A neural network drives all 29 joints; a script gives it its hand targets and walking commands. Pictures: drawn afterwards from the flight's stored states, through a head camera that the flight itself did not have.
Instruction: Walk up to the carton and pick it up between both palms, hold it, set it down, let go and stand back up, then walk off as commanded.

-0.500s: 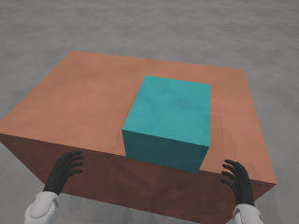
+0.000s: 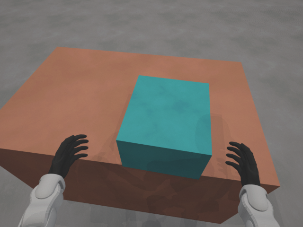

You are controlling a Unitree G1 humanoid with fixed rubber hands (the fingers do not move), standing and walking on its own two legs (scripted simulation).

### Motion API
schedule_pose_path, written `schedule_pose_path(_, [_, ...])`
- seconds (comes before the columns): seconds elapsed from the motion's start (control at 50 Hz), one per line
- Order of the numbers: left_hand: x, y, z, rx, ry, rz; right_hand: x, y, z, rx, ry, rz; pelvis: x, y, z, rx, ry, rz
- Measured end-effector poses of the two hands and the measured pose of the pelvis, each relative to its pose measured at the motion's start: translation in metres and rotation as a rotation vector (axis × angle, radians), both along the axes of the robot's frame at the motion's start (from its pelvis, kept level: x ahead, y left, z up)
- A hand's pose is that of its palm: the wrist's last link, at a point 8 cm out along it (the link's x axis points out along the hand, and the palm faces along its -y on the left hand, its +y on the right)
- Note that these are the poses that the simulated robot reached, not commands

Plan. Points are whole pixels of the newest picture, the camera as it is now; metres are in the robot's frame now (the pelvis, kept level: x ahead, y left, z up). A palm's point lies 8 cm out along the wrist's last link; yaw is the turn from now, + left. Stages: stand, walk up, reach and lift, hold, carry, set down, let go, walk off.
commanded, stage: reach and lift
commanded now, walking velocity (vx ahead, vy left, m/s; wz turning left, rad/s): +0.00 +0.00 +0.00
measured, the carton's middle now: (166, 123) +0.45 -0.04 -0.04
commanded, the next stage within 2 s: none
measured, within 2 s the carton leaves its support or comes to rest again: neither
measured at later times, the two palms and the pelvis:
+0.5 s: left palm (74, 129) +0.35 +0.22 +0.07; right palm (244, 148) +0.29 -0.22 +0.06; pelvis -0.01 +0.00 +0.00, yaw +0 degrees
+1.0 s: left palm (84, 104) +0.41 +0.21 +0.10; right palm (246, 120) +0.36 -0.24 +0.09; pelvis +0.00 +0.00 +0.00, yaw +0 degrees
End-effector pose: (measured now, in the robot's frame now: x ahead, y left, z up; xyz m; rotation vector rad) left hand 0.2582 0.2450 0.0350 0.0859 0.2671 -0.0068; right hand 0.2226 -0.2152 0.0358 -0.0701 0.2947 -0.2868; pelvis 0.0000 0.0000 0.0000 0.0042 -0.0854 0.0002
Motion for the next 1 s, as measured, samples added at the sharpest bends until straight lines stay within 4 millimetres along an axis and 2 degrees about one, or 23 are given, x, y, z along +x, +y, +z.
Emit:
schedule_pose_path(0.16, [0.031, -0.011, 0.023, -0.007, -0.058, -0.038, 0.020, -0.005, 0.009, 0.003, -0.037, 0.009, -0.003, 0.000, 0.000, 0.000, -0.003, 0.000])
schedule_pose_path(0.44, [0.075, -0.019, 0.034, -0.021, -0.014, -0.029, 0.058, -0.005, 0.020, 0.017, -0.038, 0.021, -0.011, -0.002, 0.000, 0.002, -0.014, 0.000])
schedule_pose_path(0.66, [0.117, -0.034, 0.050, -0.030, -0.015, -0.035, 0.092, -0.012, 0.037, 0.006, -0.046, 0.010, -0.009, -0.002, 0.000, 0.002, -0.005, 0.000])
schedule_pose_path(0.84, [0.139, -0.037, 0.055, -0.040, -0.012, -0.020, 0.109, -0.018, 0.039, 0.021, -0.035, -0.009, -0.006, -0.002, 0.001, 0.002, 0.031, 0.001])
schedule_pose_path(1.0, [0.156, -0.039, 0.062, -0.048, -0.003, 0.007, 0.133, -0.020, 0.055, 0.024, -0.046, -0.013, -0.005, -0.002, 0.001, 0.002, 0.080, 0.001])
